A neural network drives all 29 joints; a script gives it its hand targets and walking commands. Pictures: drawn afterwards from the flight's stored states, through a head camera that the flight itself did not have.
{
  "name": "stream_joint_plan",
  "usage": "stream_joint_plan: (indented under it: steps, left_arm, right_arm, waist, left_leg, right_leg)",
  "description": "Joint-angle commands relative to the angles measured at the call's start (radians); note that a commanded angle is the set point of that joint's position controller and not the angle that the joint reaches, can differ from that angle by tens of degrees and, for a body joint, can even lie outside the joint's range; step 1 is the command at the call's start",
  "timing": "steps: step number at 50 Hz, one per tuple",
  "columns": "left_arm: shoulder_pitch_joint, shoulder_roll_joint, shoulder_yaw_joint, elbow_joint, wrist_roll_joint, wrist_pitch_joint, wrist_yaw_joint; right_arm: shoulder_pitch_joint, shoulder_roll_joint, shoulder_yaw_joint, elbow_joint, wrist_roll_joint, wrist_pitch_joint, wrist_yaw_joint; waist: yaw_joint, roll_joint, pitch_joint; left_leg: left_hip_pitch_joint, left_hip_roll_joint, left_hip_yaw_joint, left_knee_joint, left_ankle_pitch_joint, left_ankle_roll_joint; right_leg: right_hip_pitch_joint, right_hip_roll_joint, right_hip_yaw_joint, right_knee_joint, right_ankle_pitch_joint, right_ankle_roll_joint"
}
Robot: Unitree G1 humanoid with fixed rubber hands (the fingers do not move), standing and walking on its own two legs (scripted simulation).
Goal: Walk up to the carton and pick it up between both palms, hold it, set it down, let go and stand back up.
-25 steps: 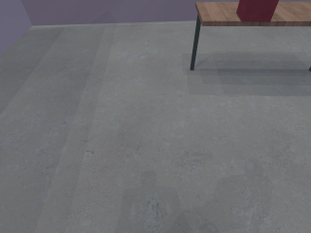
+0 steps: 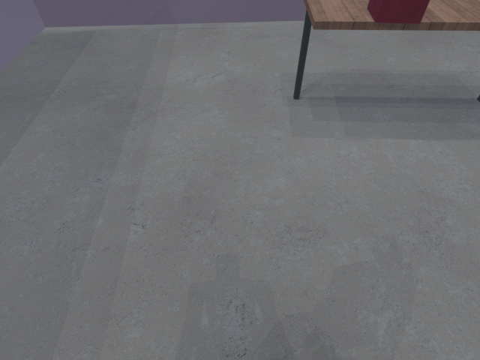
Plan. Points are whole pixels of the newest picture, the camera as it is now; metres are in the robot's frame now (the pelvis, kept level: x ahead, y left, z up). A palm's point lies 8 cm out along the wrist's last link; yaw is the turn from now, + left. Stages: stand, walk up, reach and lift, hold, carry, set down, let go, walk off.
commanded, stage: walk up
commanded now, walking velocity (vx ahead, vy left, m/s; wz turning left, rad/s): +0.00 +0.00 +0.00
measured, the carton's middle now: out of the picture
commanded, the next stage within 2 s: none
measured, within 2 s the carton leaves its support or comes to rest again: neither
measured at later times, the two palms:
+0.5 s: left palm out of the picture +0.14 +0.20 -0.13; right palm out of the picture +0.05 -0.34 -0.19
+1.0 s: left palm (205, 283) +0.34 +0.10 -0.17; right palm (412, 231) +0.44 -0.40 -0.13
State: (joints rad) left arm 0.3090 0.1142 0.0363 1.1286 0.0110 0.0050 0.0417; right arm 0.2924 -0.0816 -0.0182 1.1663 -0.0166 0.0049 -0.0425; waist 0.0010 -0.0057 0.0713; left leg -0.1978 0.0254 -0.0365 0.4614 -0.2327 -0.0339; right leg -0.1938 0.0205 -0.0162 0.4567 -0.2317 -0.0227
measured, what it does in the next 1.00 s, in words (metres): walks ahead, turning right: right foot, then left foot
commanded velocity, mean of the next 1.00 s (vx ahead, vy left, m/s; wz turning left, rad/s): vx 0.00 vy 0.00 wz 0.00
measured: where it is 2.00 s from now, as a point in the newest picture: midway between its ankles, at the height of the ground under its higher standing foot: (309, 240)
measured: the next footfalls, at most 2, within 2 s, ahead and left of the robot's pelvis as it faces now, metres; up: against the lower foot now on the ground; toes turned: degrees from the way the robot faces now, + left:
right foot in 0.48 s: +0.16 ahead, -0.23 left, +0.00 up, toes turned -15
left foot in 0.92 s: +0.49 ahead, -0.08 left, +0.00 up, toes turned -9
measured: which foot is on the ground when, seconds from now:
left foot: down 0.00-0.48, up 0.50-0.90, down 0.92-1.00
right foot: down 0.00-0.18, up 0.20-0.46, down 0.48-0.98, up 1.00-1.00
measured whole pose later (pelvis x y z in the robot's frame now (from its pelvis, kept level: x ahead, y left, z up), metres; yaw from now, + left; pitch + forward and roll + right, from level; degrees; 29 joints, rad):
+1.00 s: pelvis +0.33 -0.15 -0.04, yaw -15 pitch -1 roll +3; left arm 0.49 0.24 0.03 0.92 0.03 -0.05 -0.01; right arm 0.13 -0.16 -0.01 0.74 -0.07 -0.07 0.01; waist 0.06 -0.08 0.07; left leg -0.47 0.00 0.15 0.74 -0.26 0.05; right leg -0.12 -0.02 0.08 0.97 -0.57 -0.03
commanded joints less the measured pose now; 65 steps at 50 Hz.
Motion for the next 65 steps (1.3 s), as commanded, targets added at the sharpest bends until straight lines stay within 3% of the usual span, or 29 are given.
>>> stream_joint_plan:
  steps: [1, 2, 4, 6, 7, 8, 9, 10, 11, 14, 21, 22, 24, 25, 26, 27, 29, 32, 38, 41, 46, 47, 48, 49, 50, 52, 54, 58, 65]
  left_arm:
    - [0.066, 0.079, 0.012, -0.023, 0.004, -0.015, 0.004]
    - [0.072, 0.100, 0.020, -0.028, -0.003, -0.016, -0.001]
    - [0.054, 0.083, 0.013, -0.019, 0.002, -0.014, 0.000]
    - [0.049, 0.087, 0.017, -0.020, -0.005, -0.014, 0.004]
    - [0.066, 0.024, 0.001, -0.011, -0.002, -0.015, 0.001]
    - [0.075, 0.212, 0.046, -0.085, 0.027, -0.022, -0.023]
    - [-0.018, 0.209, 0.042, -0.136, 0.035, -0.016, -0.030]
    - [-0.051, 0.198, 0.038, -0.170, 0.057, -0.009, -0.039]
    - [-0.065, 0.184, 0.040, -0.166, 0.073, -0.007, -0.050]
    - [0.020, 0.170, 0.049, -0.176, 0.075, -0.019, -0.072]
    - [0.155, 0.167, 0.052, -0.192, 0.032, -0.021, -0.095]
    - [0.273, 0.184, 0.062, -0.164, 0.031, -0.026, -0.092]
    - [0.489, 0.250, 0.093, -0.093, 0.025, -0.039, -0.070]
    - [0.555, 0.323, 0.096, -0.105, 0.021, -0.041, -0.057]
    - [0.428, 0.342, 0.077, -0.172, 0.000, -0.035, -0.042]
    - [0.287, 0.406, 0.082, -0.231, -0.028, -0.030, -0.028]
    - [0.205, 0.386, 0.076, -0.272, -0.011, -0.053, -0.021]
    - [0.222, 0.292, 0.040, -0.267, 0.013, -0.083, -0.022]
    - [0.215, 0.261, 0.031, -0.254, 0.028, -0.111, -0.029]
    - [0.221, 0.266, 0.027, -0.242, 0.028, -0.111, -0.041]
    - [0.271, 0.249, 0.026, -0.238, 0.026, -0.086, -0.051]
    - [0.333, 0.226, 0.013, -0.247, 0.029, -0.081, -0.055]
    - [0.423, 0.161, -0.006, -0.255, 0.017, -0.069, -0.054]
    - [0.384, 0.212, 0.005, -0.288, -0.002, -0.052, -0.050]
    - [0.277, 0.277, 0.023, -0.312, 0.016, -0.047, -0.051]
    - [0.158, 0.251, 0.024, -0.331, 0.017, -0.056, -0.057]
    - [0.132, 0.196, 0.006, -0.340, 0.020, -0.063, -0.067]
    - [0.063, 0.160, 0.006, -0.369, 0.042, -0.055, -0.082]
    - [-0.041, 0.136, -0.003, -0.421, 0.050, -0.076, -0.106]
  right_arm:
    - [0.067, -0.083, -0.010, -0.010, -0.002, -0.011, -0.017]
    - [0.030, -0.126, -0.023, -0.027, -0.007, -0.015, -0.005]
    - [0.044, -0.094, -0.017, -0.032, 0.003, -0.023, -0.002]
    - [0.066, -0.112, -0.019, -0.014, 0.003, -0.022, 0.000]
    - [0.069, -0.111, -0.024, -0.016, -0.001, -0.009, -0.004]
    - [0.112, -0.254, -0.059, -0.112, -0.050, -0.038, -0.005]
    - [0.120, -0.288, -0.082, -0.108, -0.053, -0.044, -0.014]
    - [0.122, -0.281, -0.085, -0.107, -0.053, -0.046, -0.030]
    - [0.115, -0.231, -0.074, -0.110, -0.051, -0.054, -0.033]
    - [0.045, -0.237, -0.073, -0.150, -0.055, -0.093, -0.030]
    - [-0.112, -0.335, -0.074, -0.206, -0.085, -0.082, 0.008]
    - [-0.169, -0.361, -0.072, -0.218, -0.096, -0.069, 0.015]
    - [-0.134, -0.239, -0.032, -0.232, -0.097, -0.050, 0.040]
    - [-0.117, -0.151, 0.004, -0.285, -0.078, -0.041, 0.063]
    - [-0.060, -0.132, 0.016, -0.328, -0.053, -0.036, 0.080]
    - [-0.082, -0.206, 0.011, -0.373, -0.024, -0.035, 0.083]
    - [-0.109, -0.247, 0.008, -0.383, -0.016, -0.070, 0.087]
    - [-0.135, -0.281, 0.010, -0.386, -0.018, -0.087, 0.081]
    - [-0.162, -0.217, 0.017, -0.452, -0.024, -0.063, 0.090]
    - [-0.220, -0.189, 0.018, -0.479, -0.027, -0.076, 0.088]
    - [0.003, -0.221, -0.033, -0.435, -0.060, -0.083, 0.049]
    - [0.142, -0.275, -0.058, -0.416, -0.073, -0.090, 0.039]
    - [0.232, -0.351, -0.079, -0.430, -0.068, -0.086, 0.033]
    - [0.186, -0.417, -0.102, -0.438, -0.022, -0.069, 0.018]
    - [0.115, -0.394, -0.098, -0.438, -0.003, -0.065, 0.004]
    - [0.085, -0.307, -0.065, -0.437, -0.015, -0.089, 0.001]
    - [0.039, -0.270, -0.048, -0.416, -0.014, -0.123, 0.015]
    - [0.072, -0.254, -0.040, -0.374, -0.027, -0.147, 0.032]
    - [0.058, -0.301, -0.034, -0.357, -0.039, -0.115, 0.044]
  waist:
    - [0.005, 0.004, 0.024]
    - [0.024, 0.055, 0.018]
    - [0.005, -0.025, -0.011]
    - [0.003, 0.070, 0.000]
    - [-0.003, 0.021, -0.007]
    - [-0.029, 0.137, -0.086]
    - [-0.058, 0.242, -0.002]
    - [-0.061, 0.211, 0.034]
    - [-0.051, 0.123, 0.078]
    - [-0.005, 0.137, 0.050]
    - [0.076, 0.207, 0.148]
    - [0.140, 0.126, 0.138]
    - [0.197, -0.219, 0.087]
    - [0.205, -0.485, 0.067]
    - [0.130, -0.451, 0.139]
    - [0.082, -0.382, 0.208]
    - [0.057, -0.249, 0.178]
    - [0.059, -0.147, 0.091]
    - [0.025, -0.063, 0.044]
    - [0.028, -0.050, 0.028]
    - [-0.043, 0.010, -0.039]
    - [-0.084, 0.115, -0.151]
    - [-0.084, 0.249, -0.251]
    - [-0.095, 0.200, -0.205]
    - [-0.094, 0.130, -0.135]
    - [-0.081, 0.048, -0.013]
    - [-0.032, 0.106, 0.076]
    - [-0.016, 0.051, 0.056]
    - [0.006, 0.114, 0.062]
  left_leg:
    - [-0.050, 0.043, -0.054, -0.108, 0.017, 0.048]
    - [-0.047, 0.043, -0.066, -0.110, -0.012, 0.057]
    - [-0.008, 0.035, -0.043, -0.093, 0.066, 0.044]
    - [-0.013, 0.055, -0.069, -0.124, 0.064, 0.051]
    - [-0.004, 0.060, -0.079, -0.121, 0.038, 0.052]
    - [0.201, 0.120, -0.168, -0.090, -0.537, 0.130]
    - [0.249, 0.279, -0.351, -0.238, -0.713, 0.191]
    - [0.228, 0.428, -0.473, -0.287, -0.715, 0.251]
    - [0.176, 0.431, -0.458, -0.275, -0.632, 0.246]
    - [0.134, 0.400, -0.323, -0.310, -0.548, 0.232]
    - [-0.228, 0.299, 0.022, -0.231, -0.618, 0.209]
    - [-0.359, 0.284, 0.072, -0.105, -0.691, 0.193]
    - [-0.478, 0.098, 0.224, 0.431, -0.617, 0.138]
    - [-0.561, -0.014, 0.186, 0.788, -0.566, 0.118]
    - [-0.618, -0.029, 0.062, 0.875, -0.462, 0.096]
    - [-0.637, 0.022, 0.010, 0.891, -0.403, 0.097]
    - [-0.700, 0.099, -0.031, 0.918, -0.271, 0.085]
    - [-0.597, 0.122, -0.027, 0.741, -0.215, 0.057]
    - [-0.416, 0.074, 0.048, 0.416, 0.087, 0.041]
    - [-0.241, 0.012, 0.145, 0.228, 0.276, 0.066]
    - [0.120, -0.038, 0.160, 0.098, 0.118, 0.098]
    - [0.349, 0.099, -0.038, 0.107, -0.069, 0.131]
    - [0.465, 0.403, -0.536, -0.037, -0.356, 0.179]
    - [0.410, 0.519, -0.808, -0.220, -0.658, 0.312]
    - [0.316, 0.535, -0.867, -0.300, -0.746, 0.329]
    - [0.159, 0.457, -0.496, -0.257, -0.436, 0.266]
    - [-0.015, 0.372, -0.245, -0.257, -0.156, 0.237]
    - [0.025, 0.358, -0.101, -0.222, 0.131, 0.290]
    - [-0.081, 0.232, 0.197, -0.116, 0.093, 0.219]
  right_leg:
    - [-0.028, -0.090, 0.110, -0.139, -0.026, -0.028]
    - [-0.039, -0.080, 0.111, -0.133, -0.034, -0.027]
    - [-0.049, -0.095, 0.109, -0.133, 0.004, -0.023]
    - [-0.020, -0.084, 0.102, -0.097, 0.056, -0.022]
    - [-0.042, -0.083, 0.090, -0.097, 0.045, -0.030]
    - [-0.318, -0.040, 0.131, 0.098, -0.518, -0.034]
    - [-0.524, 0.018, 0.022, 0.341, -0.429, 0.004]
    - [-0.619, -0.058, 0.030, 0.547, -0.346, 0.034]
    - [-0.641, -0.088, 0.066, 0.591, -0.285, 0.040]
    - [-0.585, -0.161, 0.128, 0.621, -0.182, 0.054]
    - [-0.160, -0.137, -0.023, 0.344, -0.150, 0.052]
    - [0.037, -0.124, -0.060, 0.282, -0.076, 0.045]
    - [0.227, -0.024, -0.060, 0.228, -0.097, 0.022]
    - [0.131, -0.152, 0.327, 0.011, -0.469, -0.005]
    - [-0.016, -0.308, 0.797, -0.318, -0.863, -0.047]
    - [-0.111, -0.405, 1.010, -0.484, -1.027, -0.141]
    - [0.003, -0.389, 0.883, -0.365, -0.807, -0.223]
    - [-0.022, -0.332, 0.580, -0.215, -0.333, -0.208]
    - [-0.046, -0.255, 0.266, -0.199, 0.023, -0.198]
    - [-0.081, -0.188, 0.145, -0.141, 0.105, -0.144]
    - [-0.097, -0.141, 0.120, 0.227, 0.213, -0.111]
    - [-0.235, -0.064, 0.089, 0.509, 0.085, -0.079]
    - [-0.407, 0.027, 0.077, 0.812, -0.344, -0.020]
    - [-0.534, 0.004, 0.087, 0.938, -0.348, 0.010]
    - [-0.582, -0.050, 0.113, 0.975, -0.301, 0.021]
    - [-0.535, -0.092, 0.146, 0.923, -0.211, 0.016]
    - [-0.434, -0.121, 0.151, 0.811, -0.162, 0.020]
    - [-0.472, -0.118, 0.119, 0.701, -0.136, 0.038]
    - [-0.193, -0.074, -0.063, 0.202, 0.184, 0.011]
